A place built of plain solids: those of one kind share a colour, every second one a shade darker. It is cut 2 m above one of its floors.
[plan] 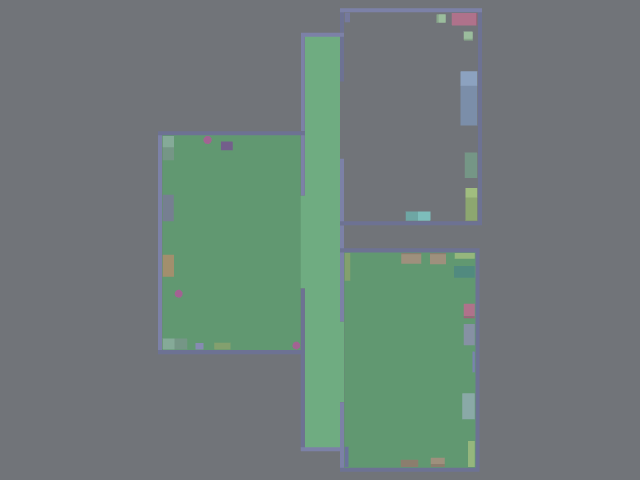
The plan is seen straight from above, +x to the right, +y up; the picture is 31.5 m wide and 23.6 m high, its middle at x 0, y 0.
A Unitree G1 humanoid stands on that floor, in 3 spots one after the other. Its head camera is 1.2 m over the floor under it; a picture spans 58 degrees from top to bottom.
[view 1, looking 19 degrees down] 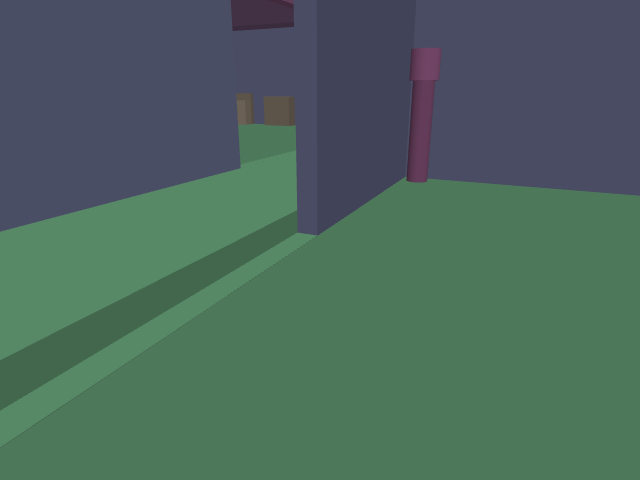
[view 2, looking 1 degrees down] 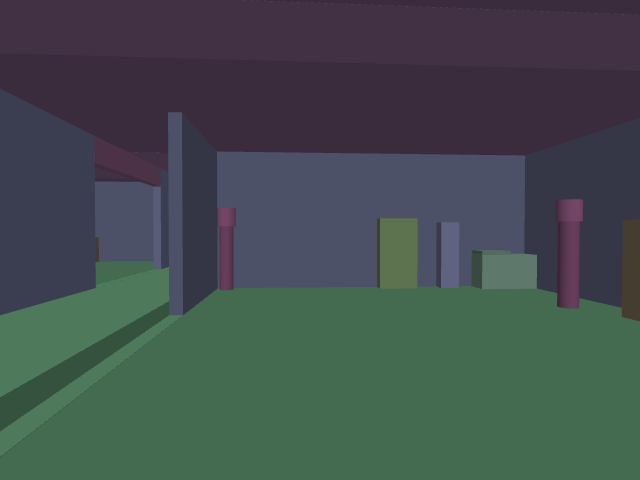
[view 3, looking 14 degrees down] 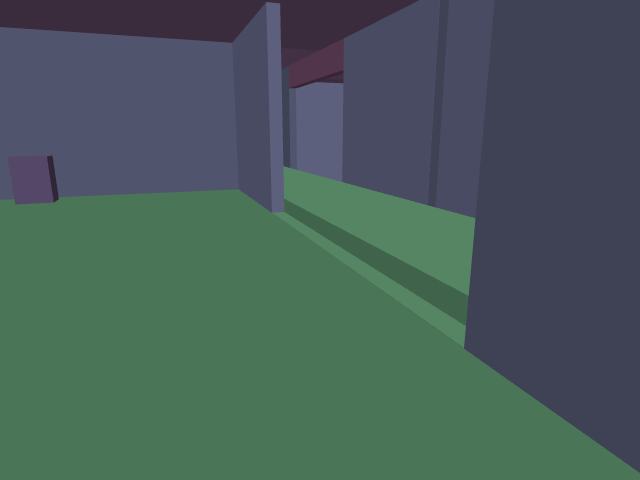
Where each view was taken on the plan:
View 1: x -2.49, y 0.88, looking -65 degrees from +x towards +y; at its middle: floor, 3.69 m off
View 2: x -2.49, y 4.01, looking -94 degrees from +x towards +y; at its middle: wall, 9.44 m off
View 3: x -2.49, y -4.22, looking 70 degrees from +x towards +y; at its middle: floor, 4.96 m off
